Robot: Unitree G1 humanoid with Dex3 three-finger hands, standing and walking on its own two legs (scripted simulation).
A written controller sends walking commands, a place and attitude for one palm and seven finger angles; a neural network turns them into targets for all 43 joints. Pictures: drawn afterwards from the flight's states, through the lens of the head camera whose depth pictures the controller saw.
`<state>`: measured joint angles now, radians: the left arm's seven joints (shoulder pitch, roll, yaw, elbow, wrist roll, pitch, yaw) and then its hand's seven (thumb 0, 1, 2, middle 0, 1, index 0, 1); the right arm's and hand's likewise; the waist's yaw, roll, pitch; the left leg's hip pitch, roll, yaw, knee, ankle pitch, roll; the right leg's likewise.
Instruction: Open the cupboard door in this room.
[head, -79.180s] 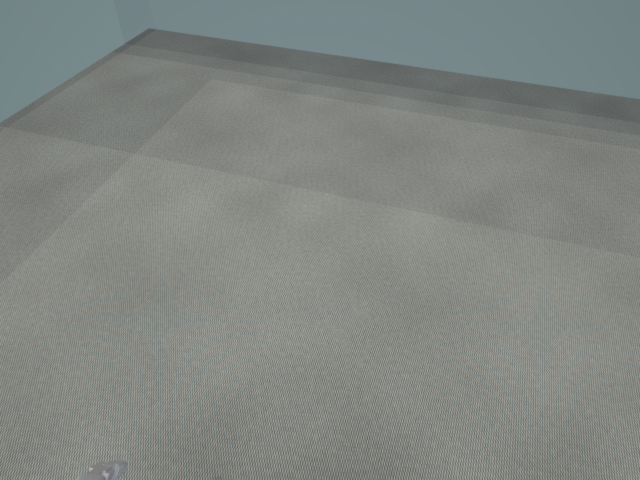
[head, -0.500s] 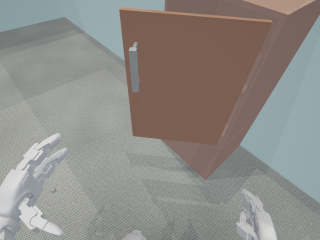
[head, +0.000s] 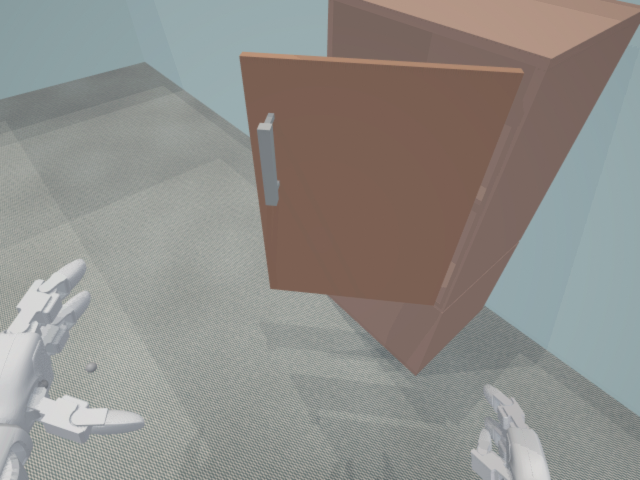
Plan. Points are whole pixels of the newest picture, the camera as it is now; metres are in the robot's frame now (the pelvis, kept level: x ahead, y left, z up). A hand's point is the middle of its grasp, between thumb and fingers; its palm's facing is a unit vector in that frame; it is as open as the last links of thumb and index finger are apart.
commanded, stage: draw the hand back to the body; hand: left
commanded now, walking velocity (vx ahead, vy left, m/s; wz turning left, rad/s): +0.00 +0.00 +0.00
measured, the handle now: (271, 160) +0.61 +0.15 +0.08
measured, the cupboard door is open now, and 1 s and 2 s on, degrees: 42 42 42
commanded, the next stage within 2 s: step back with the hand held close in 0.96 s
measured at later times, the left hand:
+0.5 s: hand (126, 293) +0.26 +0.23 +0.15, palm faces +0.38 -0.81 -0.44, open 10.0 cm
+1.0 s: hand (135, 284) +0.26 +0.22 +0.16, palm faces +0.39 -0.82 -0.43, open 7.4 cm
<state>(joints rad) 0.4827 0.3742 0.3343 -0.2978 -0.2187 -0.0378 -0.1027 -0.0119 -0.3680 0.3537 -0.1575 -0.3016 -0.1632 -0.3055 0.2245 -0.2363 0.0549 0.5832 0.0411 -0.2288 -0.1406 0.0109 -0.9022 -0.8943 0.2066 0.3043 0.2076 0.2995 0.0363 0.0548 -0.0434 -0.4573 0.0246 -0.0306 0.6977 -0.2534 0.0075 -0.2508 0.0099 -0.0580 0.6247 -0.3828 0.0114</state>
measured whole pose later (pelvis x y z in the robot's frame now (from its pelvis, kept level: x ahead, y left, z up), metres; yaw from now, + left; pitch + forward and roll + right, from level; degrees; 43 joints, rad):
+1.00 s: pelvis +0.06 -0.03 +0.02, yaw -3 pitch -1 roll +1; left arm 0.50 0.34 0.32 -0.39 -0.07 -0.04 0.11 0.01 0.89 0.89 -0.21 -0.30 -0.21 -0.31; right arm 0.18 -0.22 0.00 0.62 0.00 -0.03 -0.10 0.01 -0.91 -0.89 0.20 0.30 0.21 0.30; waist 0.06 0.05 0.01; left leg -0.18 0.03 0.03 0.42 -0.22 -0.02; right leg 0.00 0.01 -0.01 0.36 -0.33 -0.02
